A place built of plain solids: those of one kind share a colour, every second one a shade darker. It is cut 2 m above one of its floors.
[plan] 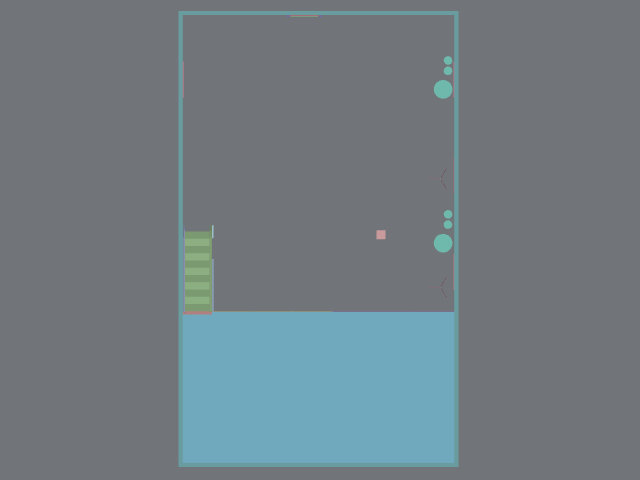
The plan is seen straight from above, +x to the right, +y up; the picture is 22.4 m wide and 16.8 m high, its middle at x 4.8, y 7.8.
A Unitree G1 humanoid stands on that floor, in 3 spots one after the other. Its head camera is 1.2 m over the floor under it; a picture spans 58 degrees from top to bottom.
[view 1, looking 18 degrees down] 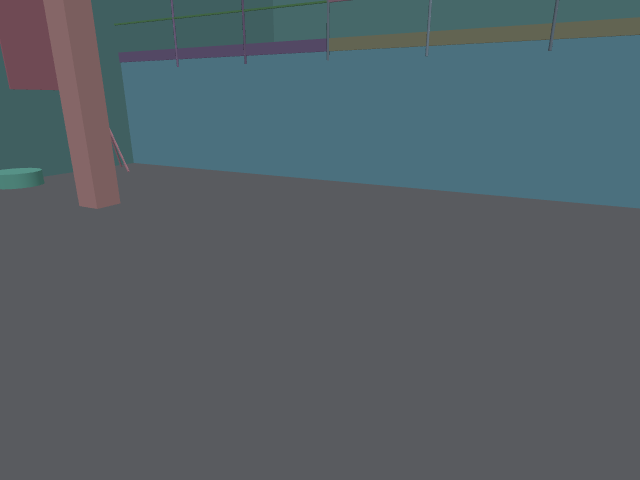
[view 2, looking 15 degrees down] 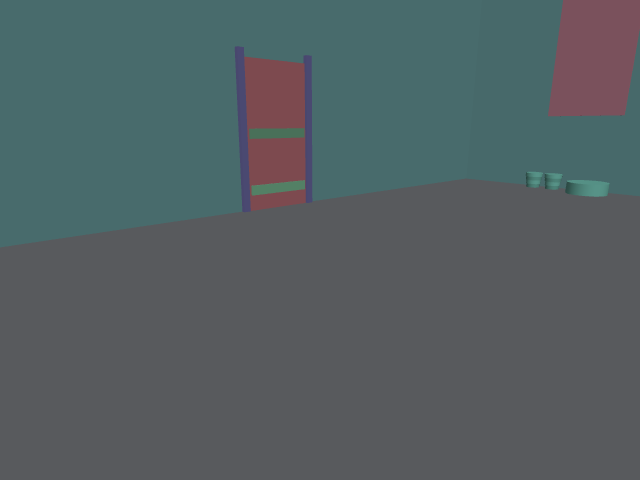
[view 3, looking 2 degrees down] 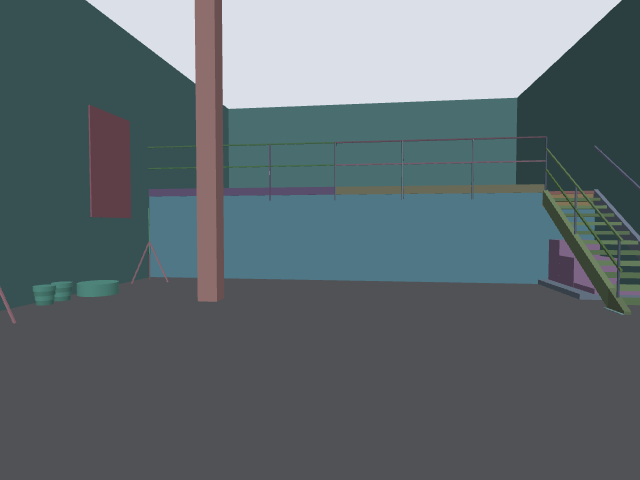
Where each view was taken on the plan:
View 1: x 2.29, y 11.30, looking -63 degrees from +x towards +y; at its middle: ground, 3.88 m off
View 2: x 0.51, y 10.40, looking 49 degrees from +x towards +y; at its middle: ground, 4.64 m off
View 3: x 4.25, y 14.57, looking -82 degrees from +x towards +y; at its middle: loft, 9.39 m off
